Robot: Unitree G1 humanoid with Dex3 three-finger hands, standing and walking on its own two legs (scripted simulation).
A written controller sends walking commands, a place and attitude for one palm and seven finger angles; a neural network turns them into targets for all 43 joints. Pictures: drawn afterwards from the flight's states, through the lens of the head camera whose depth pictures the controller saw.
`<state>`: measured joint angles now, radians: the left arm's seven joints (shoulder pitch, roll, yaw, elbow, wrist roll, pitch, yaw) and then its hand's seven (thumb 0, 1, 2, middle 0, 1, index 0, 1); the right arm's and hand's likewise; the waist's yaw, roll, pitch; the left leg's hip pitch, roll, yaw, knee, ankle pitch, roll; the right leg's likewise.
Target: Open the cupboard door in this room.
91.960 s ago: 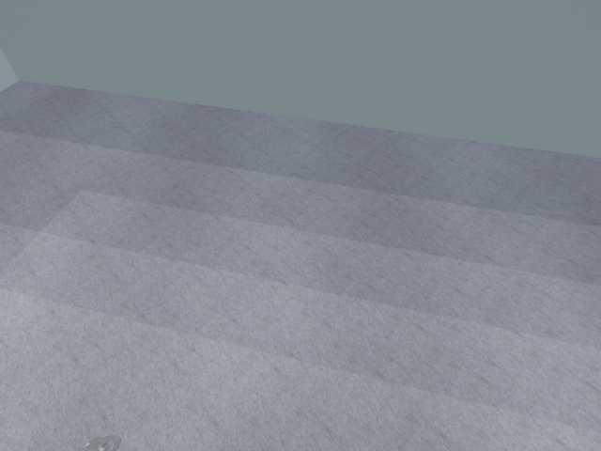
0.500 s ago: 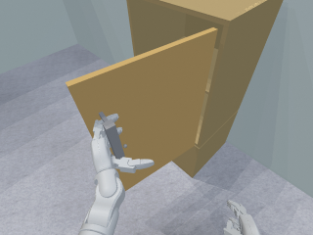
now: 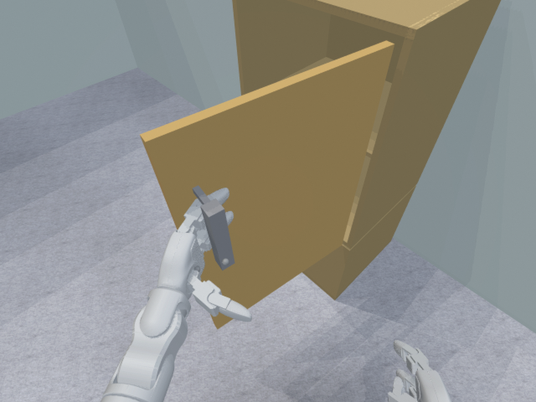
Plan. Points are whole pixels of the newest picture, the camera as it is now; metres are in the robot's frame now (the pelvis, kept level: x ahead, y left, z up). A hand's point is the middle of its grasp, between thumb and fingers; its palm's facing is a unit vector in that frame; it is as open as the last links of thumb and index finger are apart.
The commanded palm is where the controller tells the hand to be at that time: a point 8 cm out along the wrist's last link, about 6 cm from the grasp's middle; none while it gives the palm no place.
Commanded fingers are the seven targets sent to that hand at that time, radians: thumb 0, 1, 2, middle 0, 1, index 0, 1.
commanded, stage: slide the hand sideways off the handle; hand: left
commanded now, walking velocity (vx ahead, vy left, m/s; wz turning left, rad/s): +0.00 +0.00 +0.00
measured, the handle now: (212, 228) +0.35 +0.12 +0.08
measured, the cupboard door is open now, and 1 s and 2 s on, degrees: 82 81 81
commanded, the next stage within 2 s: draw the hand back to the body in 0.90 s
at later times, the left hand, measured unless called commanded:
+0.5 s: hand (191, 290) +0.25 +0.13 +0.07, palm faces +0.00 -1.00 -0.05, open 16.2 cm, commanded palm +0.22 +0.19 +0.07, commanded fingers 0.00 -0.50 0.30 -0.15 -0.30 -0.15 -0.30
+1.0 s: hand (153, 313) +0.22 +0.17 +0.07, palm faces +0.01 -1.00 -0.05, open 16.3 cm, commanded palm +0.20 +0.23 +0.08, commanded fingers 0.00 -0.50 0.30 -0.15 -0.30 -0.15 -0.30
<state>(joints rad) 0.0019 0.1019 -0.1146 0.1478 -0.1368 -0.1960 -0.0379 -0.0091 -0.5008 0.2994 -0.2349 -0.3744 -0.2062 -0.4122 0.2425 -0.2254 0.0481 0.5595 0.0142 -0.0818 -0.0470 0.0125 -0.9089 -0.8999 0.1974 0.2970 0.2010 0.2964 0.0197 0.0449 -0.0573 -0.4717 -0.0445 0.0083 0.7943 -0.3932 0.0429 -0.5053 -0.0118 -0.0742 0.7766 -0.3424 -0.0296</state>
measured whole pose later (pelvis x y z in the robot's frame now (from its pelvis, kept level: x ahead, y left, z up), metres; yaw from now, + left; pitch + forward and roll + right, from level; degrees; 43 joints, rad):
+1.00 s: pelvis +0.02 -0.02 -0.01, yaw +1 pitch +7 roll -1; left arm 0.46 0.23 0.17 -0.16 -0.30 -0.26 -0.28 -0.01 -0.50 0.30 -0.15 -0.30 -0.15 -0.30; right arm 0.25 -0.26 0.03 0.52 0.03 -0.20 -0.08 0.01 -0.91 -0.90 0.20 0.30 0.20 0.30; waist 0.03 0.06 -0.09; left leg -0.56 -0.01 -0.03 0.91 -0.48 0.02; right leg -0.58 0.02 -0.11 0.86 -0.41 -0.05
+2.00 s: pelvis +0.04 +0.00 +0.03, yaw -1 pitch -4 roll -1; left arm 0.49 0.32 0.25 -0.37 -0.04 -0.07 0.12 0.00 0.25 0.62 -0.19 -0.30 -0.18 -0.30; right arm 0.21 -0.22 0.04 0.64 -0.01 -0.14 -0.08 0.01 -0.91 -0.90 0.20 0.30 0.20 0.30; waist 0.07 0.07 0.01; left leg -0.08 -0.04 0.01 0.44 -0.29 0.04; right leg -0.12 0.01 -0.06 0.42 -0.24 -0.02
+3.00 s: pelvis +0.01 -0.01 +0.03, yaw -2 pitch +0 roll +0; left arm 0.55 0.39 0.36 -0.42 -0.04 -0.16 0.12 0.02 0.89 0.90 -0.21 -0.30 -0.21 -0.30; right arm 0.17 -0.25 -0.02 0.59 0.01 -0.04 -0.09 0.01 -0.91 -0.90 0.20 0.30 0.20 0.30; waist 0.01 0.05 0.02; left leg -0.21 -0.02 0.03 0.45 -0.24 0.03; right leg -0.25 0.02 -0.05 0.42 -0.17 -0.03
